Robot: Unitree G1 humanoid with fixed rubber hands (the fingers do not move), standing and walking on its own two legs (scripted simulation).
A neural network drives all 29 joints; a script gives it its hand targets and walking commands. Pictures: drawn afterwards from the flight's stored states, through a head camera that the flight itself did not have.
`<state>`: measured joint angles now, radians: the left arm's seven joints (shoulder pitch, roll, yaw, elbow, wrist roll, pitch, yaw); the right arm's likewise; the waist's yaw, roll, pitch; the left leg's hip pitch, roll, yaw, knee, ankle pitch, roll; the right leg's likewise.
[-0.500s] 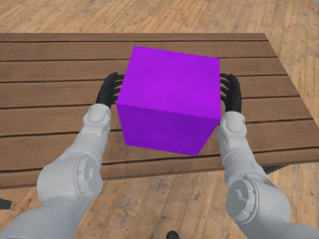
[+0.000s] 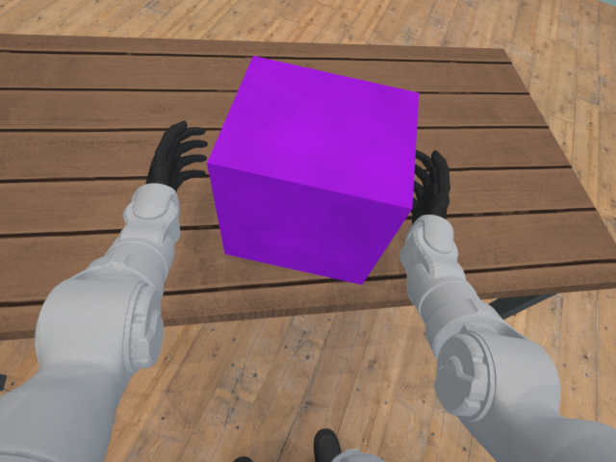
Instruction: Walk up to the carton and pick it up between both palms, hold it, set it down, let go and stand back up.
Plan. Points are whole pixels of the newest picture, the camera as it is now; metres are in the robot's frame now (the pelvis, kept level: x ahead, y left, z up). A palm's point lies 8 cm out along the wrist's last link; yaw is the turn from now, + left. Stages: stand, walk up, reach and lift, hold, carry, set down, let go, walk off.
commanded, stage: set down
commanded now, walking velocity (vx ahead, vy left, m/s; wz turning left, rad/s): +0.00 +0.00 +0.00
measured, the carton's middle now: (312, 181) +0.49 -0.07 +0.00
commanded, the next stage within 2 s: none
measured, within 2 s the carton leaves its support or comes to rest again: neither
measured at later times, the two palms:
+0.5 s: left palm (155, 214) +0.42 +0.14 +0.05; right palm (454, 254) +0.33 -0.22 +0.04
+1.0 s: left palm (128, 253) +0.39 +0.17 +0.03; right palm (457, 287) +0.29 -0.22 +0.02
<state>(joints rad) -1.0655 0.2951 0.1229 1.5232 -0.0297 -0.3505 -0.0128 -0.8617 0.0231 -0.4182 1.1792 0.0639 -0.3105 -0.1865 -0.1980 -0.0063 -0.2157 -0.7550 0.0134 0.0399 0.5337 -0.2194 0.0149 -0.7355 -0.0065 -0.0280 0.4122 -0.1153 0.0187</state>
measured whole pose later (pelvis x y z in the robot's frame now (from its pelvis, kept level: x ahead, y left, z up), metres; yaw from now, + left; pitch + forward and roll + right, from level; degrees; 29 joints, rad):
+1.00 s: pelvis -0.04 -0.01 -0.01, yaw +0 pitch +13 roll -1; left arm -0.77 0.38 -0.11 1.35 -0.30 -0.31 -0.13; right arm -0.54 -0.02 -0.09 0.97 0.25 -0.23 -0.25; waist -0.18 0.00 -0.16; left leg -0.63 0.02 0.04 0.65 -0.25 0.01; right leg -0.63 -0.01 -0.03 0.56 -0.17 0.01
